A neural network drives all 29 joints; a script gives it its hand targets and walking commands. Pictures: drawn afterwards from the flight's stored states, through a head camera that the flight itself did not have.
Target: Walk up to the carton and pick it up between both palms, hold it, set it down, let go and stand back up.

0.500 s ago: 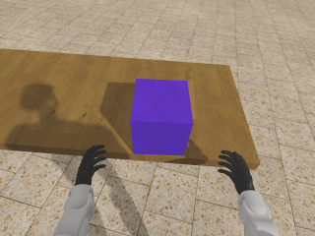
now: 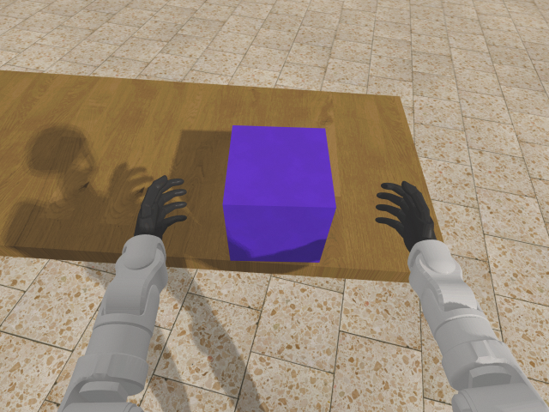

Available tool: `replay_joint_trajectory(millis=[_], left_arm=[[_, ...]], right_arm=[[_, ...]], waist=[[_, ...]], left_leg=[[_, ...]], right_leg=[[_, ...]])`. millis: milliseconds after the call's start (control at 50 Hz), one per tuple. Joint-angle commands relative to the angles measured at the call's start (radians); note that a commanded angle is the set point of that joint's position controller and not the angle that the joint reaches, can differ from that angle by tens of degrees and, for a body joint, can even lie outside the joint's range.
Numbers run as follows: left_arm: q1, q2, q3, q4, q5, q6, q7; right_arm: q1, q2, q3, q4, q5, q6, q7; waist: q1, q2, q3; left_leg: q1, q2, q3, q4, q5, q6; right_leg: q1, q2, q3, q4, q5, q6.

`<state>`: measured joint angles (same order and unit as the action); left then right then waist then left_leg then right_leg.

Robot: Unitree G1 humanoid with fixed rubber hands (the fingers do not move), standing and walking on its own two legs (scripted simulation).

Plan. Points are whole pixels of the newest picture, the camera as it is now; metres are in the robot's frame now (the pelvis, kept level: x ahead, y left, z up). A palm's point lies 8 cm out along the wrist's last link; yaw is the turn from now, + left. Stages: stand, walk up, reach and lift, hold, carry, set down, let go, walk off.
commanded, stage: reach and lift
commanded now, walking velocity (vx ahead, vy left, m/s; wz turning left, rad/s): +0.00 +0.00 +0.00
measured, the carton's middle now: (277, 195) +0.47 +0.00 -0.01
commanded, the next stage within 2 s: none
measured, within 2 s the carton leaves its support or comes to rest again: neither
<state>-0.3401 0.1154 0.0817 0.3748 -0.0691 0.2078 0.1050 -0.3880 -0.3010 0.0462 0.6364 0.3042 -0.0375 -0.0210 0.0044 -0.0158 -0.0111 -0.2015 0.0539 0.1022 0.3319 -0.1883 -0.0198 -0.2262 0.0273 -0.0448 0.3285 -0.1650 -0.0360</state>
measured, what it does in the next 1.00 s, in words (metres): stands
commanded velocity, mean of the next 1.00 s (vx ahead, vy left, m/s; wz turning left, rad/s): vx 0.00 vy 0.00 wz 0.00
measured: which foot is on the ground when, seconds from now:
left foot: down 0.00-1.00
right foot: down 0.00-1.00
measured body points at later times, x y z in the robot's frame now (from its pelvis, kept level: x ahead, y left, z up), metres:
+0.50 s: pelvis +0.00 +0.00 +0.00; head +0.05 +0.00 +0.44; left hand +0.43 +0.19 +0.09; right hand +0.44 -0.21 +0.09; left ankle -0.02 +0.13 -0.75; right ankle +0.00 -0.09 -0.75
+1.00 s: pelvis -0.01 +0.00 -0.01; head +0.06 +0.01 +0.43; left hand +0.46 +0.20 +0.10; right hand +0.48 -0.19 +0.10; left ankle -0.02 +0.13 -0.75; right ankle +0.00 -0.09 -0.75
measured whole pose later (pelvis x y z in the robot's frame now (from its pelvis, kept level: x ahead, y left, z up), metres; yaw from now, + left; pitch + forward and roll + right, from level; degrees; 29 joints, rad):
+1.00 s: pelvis -0.01 +0.00 -0.01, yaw +2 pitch +18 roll -1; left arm -1.06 0.21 0.03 1.20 -0.18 0.01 0.12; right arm -1.04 -0.35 0.03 1.26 0.33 -0.02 -0.02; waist 0.03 -0.01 -0.19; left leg -0.58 0.07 0.05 0.46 -0.19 -0.03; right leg -0.56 0.03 -0.09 0.40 -0.16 -0.04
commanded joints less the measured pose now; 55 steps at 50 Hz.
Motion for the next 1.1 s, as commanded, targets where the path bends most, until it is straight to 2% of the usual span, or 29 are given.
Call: replay_joint_trajectory(millis=[0,160,300,360,440,540,660,700,860,920,980,1020,1080], left_arm=[[-0.424,0.101,0.028,-0.204,0.002,-0.028,0.002],[-0.621,0.134,0.018,-0.121,-0.034,-0.006,0.018],[-0.714,0.158,0.038,-0.029,-0.03,0.009,0.024],[-0.789,0.181,0.045,0.004,-0.044,0.007,0.021],[-0.885,0.211,0.04,0.086,-0.061,-0.015,0.024],[-0.968,0.225,0.02,0.226,-0.081,-0.048,0.026],[-1.1,0.252,0.007,0.305,-0.097,-0.099,0.029],[-1.134,0.254,-0.012,0.362,-0.105,-0.111,0.03],[-1.204,0.258,-0.03,0.579,-0.112,-0.193,0.03],[-1.194,0.245,-0.038,0.66,-0.107,-0.25,0.019],[-1.167,0.226,-0.035,0.727,-0.085,-0.32,0.01],[-1.166,0.216,-0.041,0.749,-0.084,-0.371,0.005],[-1.181,0.214,-0.048,0.774,-0.092,-0.441,0.006]], right_arm=[[-0.463,-0.187,-0.07,-0.194,0.002,-0.038,-0.001],[-0.65,-0.218,-0.093,-0.127,0.0,0.005,0.007],[-0.755,-0.252,-0.087,-0.041,0.016,0.02,0.008],[-0.827,-0.255,-0.08,-0.015,0.021,0.028,0.001],[-0.92,-0.258,-0.067,0.043,0.032,0.036,-0.002],[-0.998,-0.264,-0.057,0.136,0.041,0.039,0.0],[-1.103,-0.269,-0.055,0.201,0.047,0.022,-0.008],[-1.127,-0.275,-0.057,0.255,0.041,0.024,-0.007],[-1.178,-0.258,-0.048,0.404,0.029,-0.005,-0.006],[-1.172,-0.237,-0.042,0.443,0.024,-0.039,-0.003],[-1.125,-0.205,-0.047,0.504,0.007,-0.084,0.002],[-1.105,-0.193,-0.053,0.525,-0.003,-0.118,0.008],[-1.112,-0.185,-0.071,0.502,-0.02,-0.17,0.012]], waist=[[-0.002,-0.017,-0.498],[0.005,-0.007,-0.63],[0.015,-0.017,-0.731],[0.016,-0.036,-0.75],[0.025,-0.032,-0.789],[0.024,-0.041,-0.83],[0.022,-0.022,-0.912],[0.009,-0.015,-0.894],[0.012,-0.017,-0.907],[0.014,-0.025,-0.897],[0.013,0.002,-0.884],[0.009,0.001,-0.889],[0.008,0.011,-0.928]], left_leg=[[0.13,-0.051,-0.072,0.014,0.297,0.002],[0.11,-0.047,-0.074,0.04,0.297,0.003],[0.092,-0.049,-0.077,0.079,0.394,-0.007],[0.049,-0.053,-0.075,0.079,0.379,-0.002],[-0.013,-0.057,-0.071,0.076,0.346,0.006],[-0.029,-0.052,-0.075,0.092,0.362,-0.002],[-0.046,-0.051,-0.076,0.118,0.402,-0.016],[-0.045,-0.05,-0.076,0.122,0.385,-0.02],[-0.089,-0.044,-0.079,0.151,0.386,-0.031],[-0.141,-0.041,-0.079,0.158,0.37,-0.03],[-0.173,-0.04,-0.074,0.171,0.378,-0.036],[-0.186,-0.038,-0.073,0.175,0.373,-0.041],[-0.206,-0.038,-0.071,0.193,0.367,-0.045]], right_leg=[[0.172,0.017,0.069,0.017,0.449,0.063],[0.123,0.02,0.059,0.031,0.421,0.062],[0.142,0.026,0.055,0.059,0.547,0.067],[0.161,0.025,0.056,0.072,0.577,0.076],[0.186,0.014,0.066,0.086,0.59,0.087],[0.166,0.016,0.054,0.095,0.603,0.082],[0.149,0.015,0.045,0.118,0.656,0.086],[0.123,0.016,0.036,0.114,0.635,0.082],[0.073,0.013,0.022,0.128,0.596,0.077],[0.069,0.009,0.023,0.138,0.571,0.077],[0.047,0.003,0.022,0.151,0.554,0.074],[0.024,0.003,0.019,0.153,0.528,0.071],[-0.023,0.001,0.01,0.164,0.498,0.069]])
